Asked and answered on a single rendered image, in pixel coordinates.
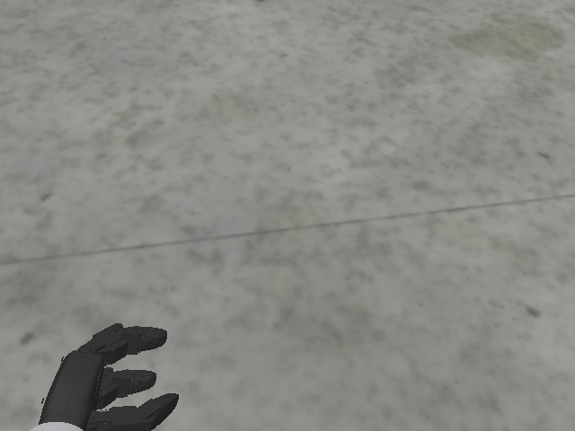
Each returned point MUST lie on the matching robot left hand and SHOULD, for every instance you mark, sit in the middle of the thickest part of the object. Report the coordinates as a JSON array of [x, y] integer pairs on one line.
[[82, 384]]

